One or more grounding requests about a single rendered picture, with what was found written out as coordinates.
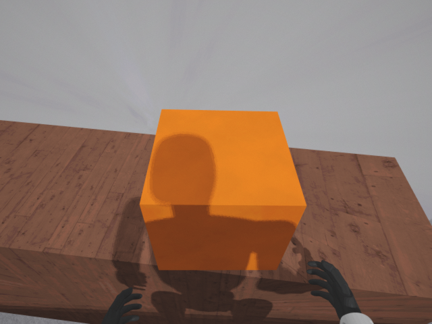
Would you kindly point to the robot left hand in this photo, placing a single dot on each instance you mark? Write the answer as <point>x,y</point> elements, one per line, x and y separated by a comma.
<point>117,309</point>

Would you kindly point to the carton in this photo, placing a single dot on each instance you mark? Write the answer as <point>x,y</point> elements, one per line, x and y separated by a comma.
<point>221,191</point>

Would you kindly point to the pedestal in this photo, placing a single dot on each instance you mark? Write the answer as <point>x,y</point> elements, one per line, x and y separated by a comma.
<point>73,237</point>

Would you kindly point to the robot right hand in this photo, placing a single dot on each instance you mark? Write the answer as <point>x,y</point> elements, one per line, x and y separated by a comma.
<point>339,294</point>

